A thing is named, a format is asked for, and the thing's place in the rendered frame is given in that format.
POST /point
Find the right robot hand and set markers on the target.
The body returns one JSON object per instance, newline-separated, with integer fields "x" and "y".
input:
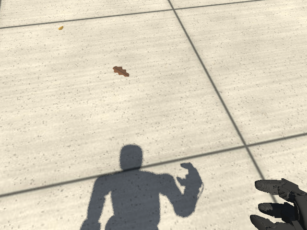
{"x": 295, "y": 217}

